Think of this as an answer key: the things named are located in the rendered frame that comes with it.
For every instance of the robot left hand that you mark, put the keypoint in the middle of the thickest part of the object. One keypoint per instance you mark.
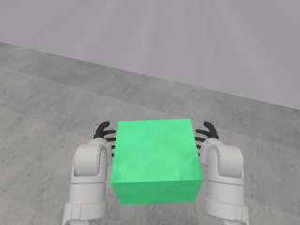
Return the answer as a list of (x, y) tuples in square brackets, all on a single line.
[(100, 133)]

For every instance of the carton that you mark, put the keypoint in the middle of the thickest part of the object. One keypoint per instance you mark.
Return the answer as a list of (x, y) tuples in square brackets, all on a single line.
[(156, 161)]

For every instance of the robot left forearm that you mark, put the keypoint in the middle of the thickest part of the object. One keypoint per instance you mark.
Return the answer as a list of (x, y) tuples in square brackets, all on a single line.
[(87, 203)]

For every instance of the robot right hand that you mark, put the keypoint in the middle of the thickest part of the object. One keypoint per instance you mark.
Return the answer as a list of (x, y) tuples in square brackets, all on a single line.
[(212, 133)]

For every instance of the robot right forearm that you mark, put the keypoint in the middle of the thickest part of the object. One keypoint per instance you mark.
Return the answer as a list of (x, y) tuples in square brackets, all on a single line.
[(225, 201)]

